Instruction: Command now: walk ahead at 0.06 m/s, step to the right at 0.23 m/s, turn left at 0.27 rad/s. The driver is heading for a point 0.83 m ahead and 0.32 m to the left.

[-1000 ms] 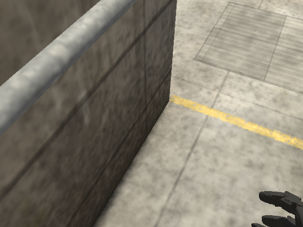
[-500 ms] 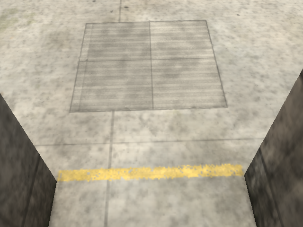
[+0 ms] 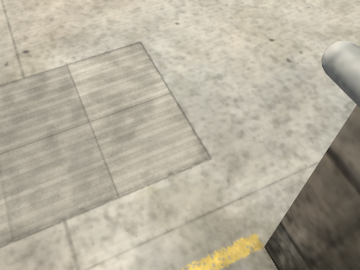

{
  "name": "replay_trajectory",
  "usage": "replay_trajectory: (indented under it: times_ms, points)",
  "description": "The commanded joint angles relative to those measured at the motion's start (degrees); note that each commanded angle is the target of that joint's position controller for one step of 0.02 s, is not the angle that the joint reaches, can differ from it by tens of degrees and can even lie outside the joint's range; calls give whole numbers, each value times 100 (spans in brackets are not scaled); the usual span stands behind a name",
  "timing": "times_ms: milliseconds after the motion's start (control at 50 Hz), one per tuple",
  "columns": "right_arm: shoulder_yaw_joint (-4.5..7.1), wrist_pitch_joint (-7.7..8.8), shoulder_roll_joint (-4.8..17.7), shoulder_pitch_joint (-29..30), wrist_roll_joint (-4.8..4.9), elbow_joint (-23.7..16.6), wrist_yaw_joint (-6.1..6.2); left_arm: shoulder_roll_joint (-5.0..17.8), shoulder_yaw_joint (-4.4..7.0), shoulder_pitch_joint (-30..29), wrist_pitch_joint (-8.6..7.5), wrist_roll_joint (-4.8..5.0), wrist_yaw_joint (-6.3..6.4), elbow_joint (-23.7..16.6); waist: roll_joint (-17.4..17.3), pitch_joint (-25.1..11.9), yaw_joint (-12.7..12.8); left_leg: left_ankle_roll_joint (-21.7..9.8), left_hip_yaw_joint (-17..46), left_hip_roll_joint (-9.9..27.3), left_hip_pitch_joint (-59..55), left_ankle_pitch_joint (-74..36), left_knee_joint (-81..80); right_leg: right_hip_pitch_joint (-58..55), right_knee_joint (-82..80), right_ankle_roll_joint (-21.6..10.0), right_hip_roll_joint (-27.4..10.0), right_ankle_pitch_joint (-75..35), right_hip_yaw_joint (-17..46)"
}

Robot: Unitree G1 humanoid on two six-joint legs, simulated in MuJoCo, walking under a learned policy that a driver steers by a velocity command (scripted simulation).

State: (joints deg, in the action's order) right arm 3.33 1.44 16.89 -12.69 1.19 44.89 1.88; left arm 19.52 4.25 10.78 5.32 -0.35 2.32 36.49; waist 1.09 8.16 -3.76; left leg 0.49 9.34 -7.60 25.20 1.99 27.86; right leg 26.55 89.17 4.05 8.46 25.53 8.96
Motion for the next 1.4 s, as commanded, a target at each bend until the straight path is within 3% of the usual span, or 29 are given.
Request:
replay_trajectory:
  times_ms: [20, 80, 100, 160, 180, 200, 220, 240, 280, 340, 480, 640, 720, 740, 760, 780, 800, 820, 860, 920, 940, 960, 1060, 1180, 1240, 1300, 1320, 1340, 1400]
  points:
    - [235, 60, 964, 149, 68, -571, -29, 253, 45, 1171, 118, -43, -121, -399, -208, -949, 525, -713, 2522, 1121, -614, 1902, -1366, -301, -1435, 28, -492, -541, -151]
    - [381, -82, 976, -382, -65, -515, 94, -26, -104, 525, 1, -75, -110, -700, -1293, -818, 193, -721, 2231, 869, -856, 2117, -1737, -795, -3374, 87, -289, -145, -299]
    - [449, -191, 1158, -209, -356, -271, 25, 35, -193, 411, 163, -310, -166, -453, -1424, -619, 303, -634, 1856, 927, -649, 1513, -1555, -971, -4664, -319, -122, 744, -500]
    - [435, -263, 974, -362, -273, -369, -110, 294, -84, 1242, 67, -231, -104, -135, -1952, -760, 460, 49, 2079, 690, -197, 2001, -1987, -2606, -6999, -739, 129, -570, -808]
    - [399, -219, 795, -589, -93, -280, -130, 606, 0, 1485, -47, -241, -22, 70, -1443, -1157, 548, 515, 1552, 203, 302, 2468, -1409, -3731, -7799, -815, -453, -1059, -497]
    - [237, -198, 104, -1103, 45, -201, -263, 1091, 152, 930, -93, 80, 25, -110, 638, -1380, 358, 452, 228, -456, 755, 3008, 1325, -3386, -7622, -1263, -2438, -282, 1479]
    - [292, -263, 232, -1174, -150, -166, -177, 640, -38, -160, -130, 36, -107, -330, 820, -661, -7, 173, -221, 27, 981, 3428, 2839, -1667, -7583, -1487, -3124, -1488, 1478]
    - [372, -332, 556, -1057, -178, -110, -190, 101, -132, -438, -191, -43, -177, -340, 523, -647, -42, -28, -430, 402, 301, 3094, 3745, -1058, -7354, -1638, -2702, -2173, 723]
    - [299, -392, 618, -190, 202, -282, -551, 455, 75, -583, -554, -188, -259, -96, 750, -569, 203, -399, 360, 616, 2572, 970, 4231, -2314, -7784, -209, -2646, 1301, 1417]
    - [127, -208, 203, -297, 42, -106, -486, 438, 169, 547, -910, 156, -68, 374, 306, -676, 476, -370, 317, 412, 2583, 150, 3608, -3238, -7902, 240, -2386, -660, 435]
    - [88, -502, 69, 75, -332, -359, -482, 446, 204, 1357, -1168, 124, 31, 813, 416, -261, 504, -128, 312, 769, 3113, 195, 4192, -3208, -7804, -23, -2807, -997, -407]
    - [15, -264, -123, 1370, -100, -819, -601, -596, -126, 1933, -1068, -178, -184, 1242, 1106, 611, 749, -620, -1604, 1035, 1661, 622, 2414, -2215, -8075, -561, -1881, -1931, -2690]
    - [294, -224, 310, -690, -56, -262, -501, 769, 150, 1596, -1067, -46, -121, 1532, 1116, -1052, -664, -1336, -2165, -81, -1807, 1985, 2232, -2150, -4870, -926, -2590, -8577, -2603]
    - [442, -210, 593, -1848, -265, 101, -302, 1048, 252, 1246, -1133, 97, -66, 1447, 534, -1551, -1326, -1527, -1680, 42, -3193, 1568, 1233, -1484, -3069, -836, -2664, -7491, -2491]
    - [513, -161, 946, -1542, -190, 431, -239, -21, -26, 1053, -1166, -76, -81, 1378, -477, -1151, -847, -1519, 4, 935, -3928, 2250, 831, 534, -851, -757, -1643, -1109, -2171]
    - [587, -193, 1808, -1881, -345, 237, -350, -260, -88, 931, -1192, 470, 36, 541, -2626, -1676, -704, -2890, 1667, 2900, -5207, -9558, 291, 2326, 1535, -77, -563, 2055, -1726]
    - [457, -59, 1501, -1794, 31, 215, -118, 223, -104, 161, -1214, 206, -71, 132, -1758, -1730, -834, -2486, 842, 2693, -4632, -9547, 247, 2482, 1017, -65, -935, 1220, -1340]
    - [249, 94, 847, -1166, -35, -119, -120, 337, -70, 310, -1356, 392, 78, 289, -864, -1713, -482, -2331, 1580, 2894, -3967, -7765, -18, 2283, 886, 133, -679, 1667, -379]
    - [2, 77, 182, -403, -245, -206, -98, -186, -68, 1972, -643, -151, 160, 1310, 1422, -1122, 516, -1317, 1078, 3012, -2044, -6395, 98, 836, -251, -253, -777, -614, 21]
    - [18, 90, 615, 167, -257, -297, -103, -283, -29, 2380, -61, -58, 91, 1189, -297, -1092, 1062, -391, -692, 2500, -1439, -5996, -306, 497, -1203, -421, -559, -932, -221]
    - [149, 176, 885, 721, 6, -36, -215, -321, -156, 1716, -276, 64, -271, 816, -1930, -1675, 1493, -413, -1321, 1312, -1205, 1670, -1510, 437, -2597, -664, -1252, -2089, -323]
    - [1, 152, 230, 1096, -140, -140, -291, 76, -28, 1283, -332, 201, -367, 1047, -1339, -1018, 1252, -213, -1937, 899, -1417, 2158, -1639, 907, -2639, -803, -924, -2485, -444]
    - [123, 451, 250, -705, -453, 345, 7, -457, 63, -55, -471, 213, -339, 794, -620, 293, 129, 92, -1695, 2103, -2655, 1300, -2045, 3520, -2388, -672, -1083, -2916, -571]
    - [113, 541, 450, 818, -400, -221, -1, -473, 172, 1092, -367, 91, -686, 765, -742, -42, 1263, -156, -2782, 2012, -2109, -1949, -2594, 271, -4067, -1279, -1139, -3248, -1632]
    - [146, 335, 519, 1032, -484, -371, 94, -501, 138, 2582, -143, 237, -354, 1444, -931, -472, 1916, -350, -3019, 2093, -3224, -6507, -877, -396, -3646, -1420, -480, -1290, -2049]
    - [100, 66, 482, 2080, -176, -656, -67, -742, 81, 4387, -91, 46, -112, 2169, -99, -105, 3042, -289, -2991, 1632, -2696, -5634, 4097, -1091, -5187, -2049, -253, -890, -1325]
    - [-168, 76, -352, 2492, 12, -769, -210, -790, -27, 3604, -186, -30, -262, 2302, 1587, 309, 2406, -478, -2465, 395, -694, 146, 6223, -1621, -5235, -2212, -255, -2023, -829]
    - [-459, 203, -1231, 1447, -77, -1413, -356, -101, -2, 2129, -369, -19, -282, 1781, 3306, -12, 568, -54, -1272, -536, 847, 2533, 6934, -1578, -6291, -2854, -512, -2332, 2698]
    - [-302, 518, 121, 1448, -460, -1213, -342, 269, 134, 1592, -760, -24, -245, 1549, -388, -615, 345, -160, -272, 405, 1165, 1884, 5303, -1553, -7681, -2434, -1495, -119, 4063]
